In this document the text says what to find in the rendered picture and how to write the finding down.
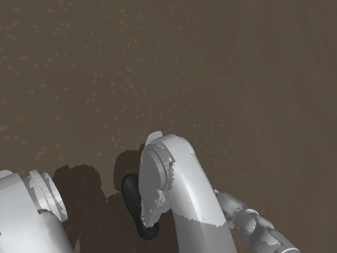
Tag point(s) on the right robot foot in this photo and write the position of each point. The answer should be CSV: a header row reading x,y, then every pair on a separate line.
x,y
132,198

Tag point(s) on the right robot hand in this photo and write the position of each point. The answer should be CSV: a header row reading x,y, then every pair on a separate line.
x,y
230,205

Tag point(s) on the right robot arm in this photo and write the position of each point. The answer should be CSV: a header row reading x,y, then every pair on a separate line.
x,y
261,234

